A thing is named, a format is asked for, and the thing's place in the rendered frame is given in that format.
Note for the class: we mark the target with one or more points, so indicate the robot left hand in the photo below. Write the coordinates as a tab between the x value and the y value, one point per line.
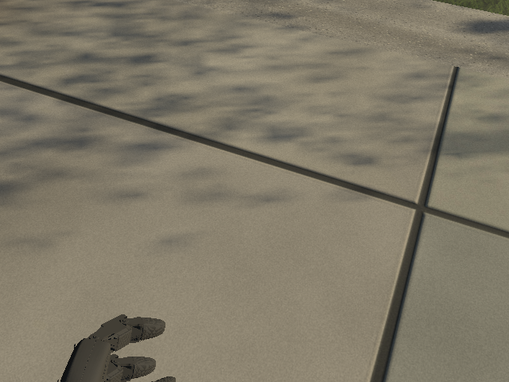
91	359

